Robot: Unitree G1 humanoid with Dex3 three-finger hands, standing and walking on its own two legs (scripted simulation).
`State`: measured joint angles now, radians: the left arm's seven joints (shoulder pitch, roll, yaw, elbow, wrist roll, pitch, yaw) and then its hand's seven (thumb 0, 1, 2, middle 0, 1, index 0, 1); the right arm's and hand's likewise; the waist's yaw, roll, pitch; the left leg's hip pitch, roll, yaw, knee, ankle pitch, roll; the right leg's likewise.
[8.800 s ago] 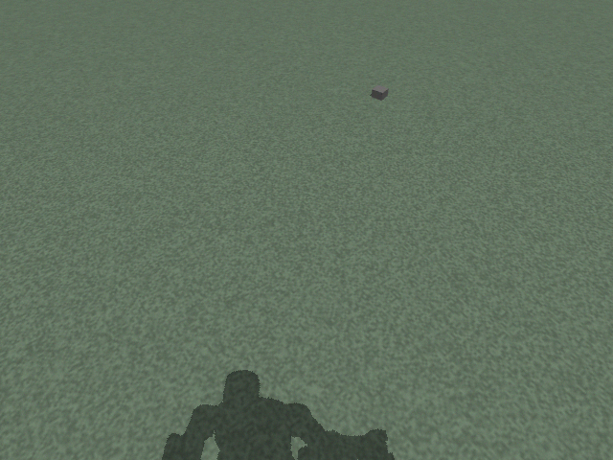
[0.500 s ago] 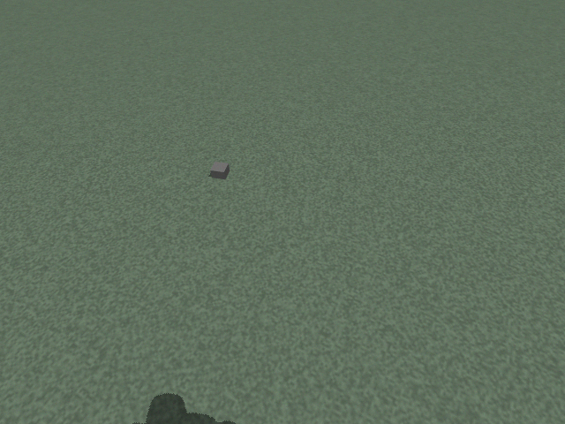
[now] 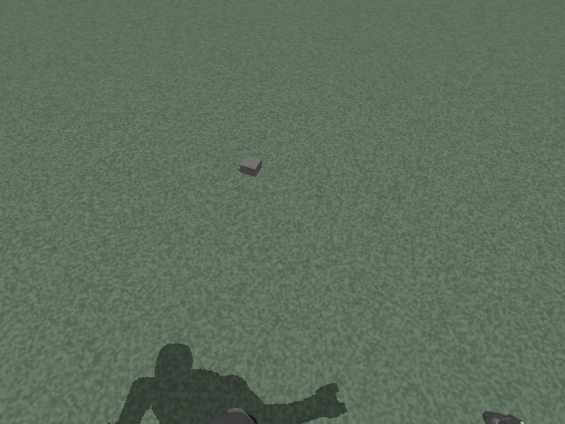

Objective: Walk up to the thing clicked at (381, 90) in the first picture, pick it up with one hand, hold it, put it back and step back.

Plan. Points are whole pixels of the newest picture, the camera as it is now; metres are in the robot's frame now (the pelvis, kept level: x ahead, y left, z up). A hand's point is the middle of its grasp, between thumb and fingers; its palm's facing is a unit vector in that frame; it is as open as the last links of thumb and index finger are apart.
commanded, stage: walk up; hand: left
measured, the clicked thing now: (251, 166) +1.32 +0.21 -0.73
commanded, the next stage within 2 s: none
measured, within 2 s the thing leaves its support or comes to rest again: neither
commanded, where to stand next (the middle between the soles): +0.93 +0.00 m, yaw -2 degrees
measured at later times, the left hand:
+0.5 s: hand (165, 291) +0.35 +0.24 -0.11, palm faces -0.03 -0.91 -0.42, open 7.4 cm
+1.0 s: hand (168, 234) +0.50 +0.28 -0.14, palm faces -0.04 -0.94 -0.34, open 7.4 cm
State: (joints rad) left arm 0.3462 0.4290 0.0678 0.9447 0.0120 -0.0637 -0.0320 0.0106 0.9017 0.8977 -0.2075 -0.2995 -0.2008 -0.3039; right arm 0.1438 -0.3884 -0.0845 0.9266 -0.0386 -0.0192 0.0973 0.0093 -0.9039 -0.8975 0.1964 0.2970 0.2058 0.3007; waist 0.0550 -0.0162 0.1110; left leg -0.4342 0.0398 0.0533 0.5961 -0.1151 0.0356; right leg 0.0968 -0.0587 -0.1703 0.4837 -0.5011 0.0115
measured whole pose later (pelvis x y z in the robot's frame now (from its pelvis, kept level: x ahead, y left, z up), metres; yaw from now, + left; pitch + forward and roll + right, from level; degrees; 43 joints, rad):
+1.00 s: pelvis +0.46 +0.00 +0.01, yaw +0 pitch -3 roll -1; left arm 0.33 0.45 0.04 0.91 0.00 -0.05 -0.04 0.01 0.91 0.90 -0.20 -0.30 -0.20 -0.30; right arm 0.25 -0.38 -0.06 0.84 -0.01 -0.08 0.06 0.01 -0.90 -0.90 0.20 0.30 0.21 0.30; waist 0.01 -0.06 0.08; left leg -0.30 0.05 0.10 0.58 -0.23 0.03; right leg -0.39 -0.04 0.03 1.10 -0.39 -0.04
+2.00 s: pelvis +0.81 +0.03 +0.02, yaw -3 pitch -3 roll +0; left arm 0.25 0.42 0.04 0.89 0.01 -0.03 -0.04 0.01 0.91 0.90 -0.20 -0.30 -0.20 -0.30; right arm 0.36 -0.40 -0.05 0.86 -0.01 -0.07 0.02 0.01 -0.90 -0.90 0.20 0.30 0.21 0.30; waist -0.03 -0.04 0.11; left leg -0.16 0.02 0.12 0.51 -0.29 0.04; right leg -0.48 -0.08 -0.02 0.77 -0.22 -0.01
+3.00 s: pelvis +0.91 +0.01 +0.03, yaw -2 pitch -3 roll +0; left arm 0.08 0.34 0.01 1.15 0.00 0.00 -0.01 0.01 0.91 0.90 -0.20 -0.30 -0.20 -0.30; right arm 0.04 -0.36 0.00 1.13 0.00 -0.03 0.00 0.01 -0.90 -0.90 0.20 0.30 0.21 0.30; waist 0.02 0.00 0.05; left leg -0.11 0.04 0.04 0.36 -0.20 -0.02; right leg -0.14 -0.02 -0.03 0.37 -0.18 0.01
